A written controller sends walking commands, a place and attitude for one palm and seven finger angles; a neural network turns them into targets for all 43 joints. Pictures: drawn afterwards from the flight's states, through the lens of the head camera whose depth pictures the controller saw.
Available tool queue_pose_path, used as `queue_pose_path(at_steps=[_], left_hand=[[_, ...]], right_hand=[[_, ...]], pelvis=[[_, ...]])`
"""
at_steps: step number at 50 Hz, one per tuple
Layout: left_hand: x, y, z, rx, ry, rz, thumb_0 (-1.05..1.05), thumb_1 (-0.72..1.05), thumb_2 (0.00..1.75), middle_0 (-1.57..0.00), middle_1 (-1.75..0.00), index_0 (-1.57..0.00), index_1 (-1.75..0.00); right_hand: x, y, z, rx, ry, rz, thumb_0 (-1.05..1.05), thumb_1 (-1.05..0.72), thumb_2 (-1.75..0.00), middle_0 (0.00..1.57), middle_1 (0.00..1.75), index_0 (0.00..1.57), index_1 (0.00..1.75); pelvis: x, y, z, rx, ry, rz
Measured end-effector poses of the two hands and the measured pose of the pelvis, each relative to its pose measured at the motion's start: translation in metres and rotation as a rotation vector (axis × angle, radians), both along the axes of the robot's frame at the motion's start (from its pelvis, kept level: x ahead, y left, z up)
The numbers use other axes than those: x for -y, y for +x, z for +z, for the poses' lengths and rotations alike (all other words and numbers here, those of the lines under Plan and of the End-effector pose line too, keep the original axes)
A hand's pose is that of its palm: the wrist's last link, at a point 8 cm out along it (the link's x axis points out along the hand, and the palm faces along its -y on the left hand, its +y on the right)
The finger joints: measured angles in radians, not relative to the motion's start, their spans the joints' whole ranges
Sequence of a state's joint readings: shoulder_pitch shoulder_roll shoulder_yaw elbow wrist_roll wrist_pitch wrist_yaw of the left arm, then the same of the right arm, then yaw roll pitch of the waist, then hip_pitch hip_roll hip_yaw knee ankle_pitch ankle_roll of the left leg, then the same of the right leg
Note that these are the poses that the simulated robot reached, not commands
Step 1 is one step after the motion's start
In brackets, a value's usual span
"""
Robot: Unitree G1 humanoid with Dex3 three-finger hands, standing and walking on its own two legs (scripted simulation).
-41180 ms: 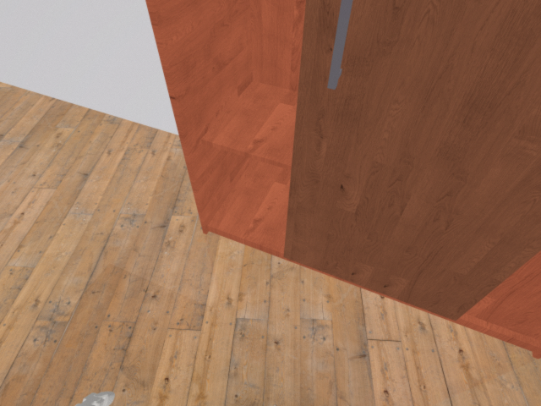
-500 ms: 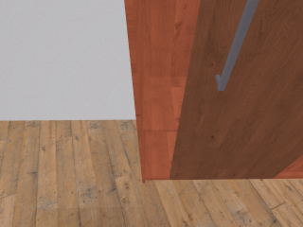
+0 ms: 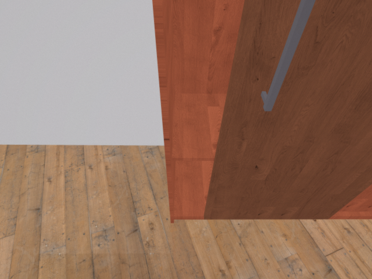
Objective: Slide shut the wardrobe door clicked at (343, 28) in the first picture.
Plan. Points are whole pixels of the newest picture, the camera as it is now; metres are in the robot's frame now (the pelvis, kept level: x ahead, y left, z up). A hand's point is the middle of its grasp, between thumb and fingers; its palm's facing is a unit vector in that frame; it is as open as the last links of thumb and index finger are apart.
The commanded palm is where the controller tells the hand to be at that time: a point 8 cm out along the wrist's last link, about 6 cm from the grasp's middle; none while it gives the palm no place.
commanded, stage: look again from close up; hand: right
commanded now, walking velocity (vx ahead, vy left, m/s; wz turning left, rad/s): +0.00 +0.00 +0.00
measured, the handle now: (286, 45) +0.52 -0.17 +0.26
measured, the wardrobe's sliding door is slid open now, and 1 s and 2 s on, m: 0.16 0.16 0.16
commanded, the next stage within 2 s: raise the hand with hooked fingers in 0.48 s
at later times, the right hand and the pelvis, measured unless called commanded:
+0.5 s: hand out of the picture -0.02 -0.16 -0.17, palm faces +0.04 +0.98 -0.19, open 7.4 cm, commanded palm none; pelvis +0.00 +0.01 +0.00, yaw +0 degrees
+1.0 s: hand (281, 270) +0.16 -0.17 +0.00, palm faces -0.01 +1.00 -0.01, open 8.5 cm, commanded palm +0.13 -0.23 +0.02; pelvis -0.01 +0.04 -0.04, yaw -2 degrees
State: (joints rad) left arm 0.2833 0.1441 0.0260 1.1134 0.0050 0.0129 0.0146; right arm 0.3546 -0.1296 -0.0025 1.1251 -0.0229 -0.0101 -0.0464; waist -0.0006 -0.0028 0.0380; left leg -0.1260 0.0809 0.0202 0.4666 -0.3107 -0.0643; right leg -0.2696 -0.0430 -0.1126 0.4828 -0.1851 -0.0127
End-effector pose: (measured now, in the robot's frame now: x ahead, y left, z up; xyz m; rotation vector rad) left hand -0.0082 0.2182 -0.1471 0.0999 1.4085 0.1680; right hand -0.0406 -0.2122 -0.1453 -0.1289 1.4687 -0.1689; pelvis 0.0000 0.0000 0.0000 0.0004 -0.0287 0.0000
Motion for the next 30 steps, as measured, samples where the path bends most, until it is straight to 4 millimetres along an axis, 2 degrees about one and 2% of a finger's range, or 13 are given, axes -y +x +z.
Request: queue_pose_path(at_steps=[13,30], left_hand=[[-0.006,0.004,0.001,0.018,0.007,-0.001,0.01,0.91,0.90,-0.20,-0.30,-0.20,-0.30],[-0.011,0.004,-0.001,-0.002,0.000,-0.005,0.01,0.91,0.90,-0.20,-0.30,-0.20,-0.30]], right_hand=[[-0.004,0.017,0.000,0.045,0.002,0.009,0.01,-0.91,-0.90,0.20,0.30,0.20,0.30],[-0.010,0.016,0.002,0.026,-0.007,0.005,0.01,-0.91,-0.90,0.20,0.30,0.20,0.30]], pelvis=[[-0.004,0.001,0.001,-0.001,-0.002,0.000],[-0.011,0.005,0.000,-0.011,0.005,0.001]])
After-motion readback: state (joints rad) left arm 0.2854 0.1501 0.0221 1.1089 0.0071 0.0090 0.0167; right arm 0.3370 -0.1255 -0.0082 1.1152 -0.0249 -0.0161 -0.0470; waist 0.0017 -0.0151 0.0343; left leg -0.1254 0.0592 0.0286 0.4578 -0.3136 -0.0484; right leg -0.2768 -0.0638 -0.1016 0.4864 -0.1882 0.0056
